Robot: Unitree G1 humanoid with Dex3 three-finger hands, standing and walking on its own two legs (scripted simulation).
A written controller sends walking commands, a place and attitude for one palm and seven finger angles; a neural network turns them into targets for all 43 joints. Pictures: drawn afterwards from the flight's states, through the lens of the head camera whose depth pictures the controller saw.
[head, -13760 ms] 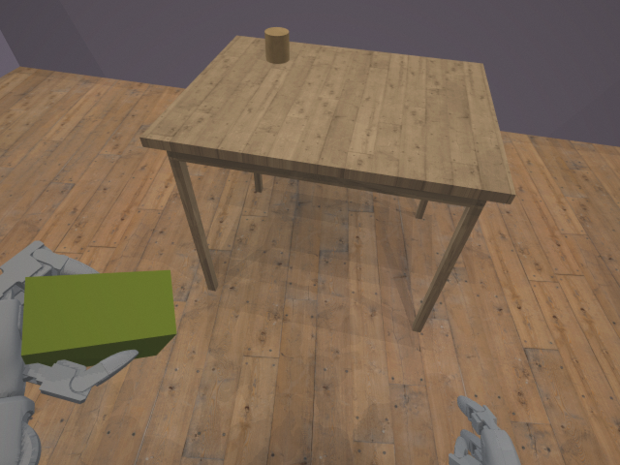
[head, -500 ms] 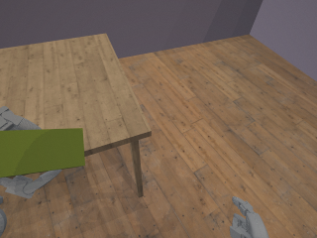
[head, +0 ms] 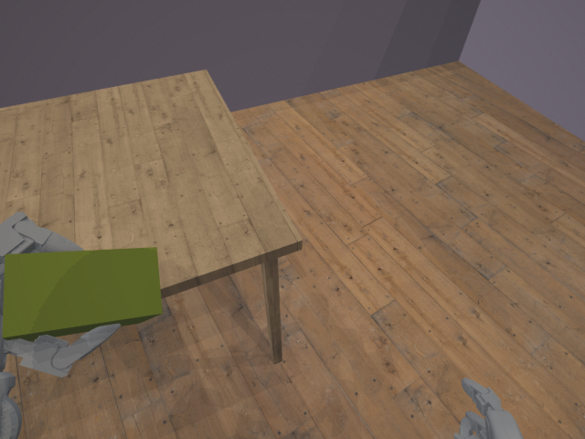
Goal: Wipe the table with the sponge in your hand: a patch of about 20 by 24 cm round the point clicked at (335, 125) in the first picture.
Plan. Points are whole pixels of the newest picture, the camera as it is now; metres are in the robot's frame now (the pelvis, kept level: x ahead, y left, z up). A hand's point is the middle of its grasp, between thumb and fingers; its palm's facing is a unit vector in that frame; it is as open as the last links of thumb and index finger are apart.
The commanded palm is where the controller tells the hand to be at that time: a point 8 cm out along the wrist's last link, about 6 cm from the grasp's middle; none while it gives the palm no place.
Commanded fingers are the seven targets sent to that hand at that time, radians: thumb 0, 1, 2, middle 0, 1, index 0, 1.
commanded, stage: shuffle to correct the standing spot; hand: left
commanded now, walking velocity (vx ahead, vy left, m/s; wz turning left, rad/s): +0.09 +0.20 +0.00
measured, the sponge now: (106, 293) +0.22 +0.20 +0.16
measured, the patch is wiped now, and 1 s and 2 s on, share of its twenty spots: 0.00 0.00 0.00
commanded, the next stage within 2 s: come to a stop and stand still in 1.60 s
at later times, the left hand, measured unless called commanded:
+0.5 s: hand out of the picture +0.22 +0.37 +0.18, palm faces +0.45 -0.80 -0.39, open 10.0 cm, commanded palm +0.15 +0.40 +0.19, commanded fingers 0.00 0.10 1.30 -1.20 -1.60 -1.20 -1.60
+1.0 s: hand out of the picture +0.23 +0.47 +0.18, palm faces +0.42 -0.82 -0.40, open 10.0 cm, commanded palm +0.17 +0.50 +0.19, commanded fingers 0.00 0.10 1.30 -1.20 -1.60 -1.20 -1.60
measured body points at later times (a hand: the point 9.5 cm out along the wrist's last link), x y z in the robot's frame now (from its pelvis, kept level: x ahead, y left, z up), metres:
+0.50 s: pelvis -0.01 +0.12 -0.01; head +0.01 +0.13 +0.44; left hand +0.19 +0.41 +0.20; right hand +0.17 -0.10 -0.09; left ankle +0.04 +0.22 -0.73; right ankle -0.02 +0.00 -0.68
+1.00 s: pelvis +0.01 +0.22 -0.01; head +0.03 +0.24 +0.44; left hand +0.20 +0.51 +0.20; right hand +0.17 -0.03 -0.08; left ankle +0.06 +0.36 -0.73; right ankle +0.01 +0.08 -0.71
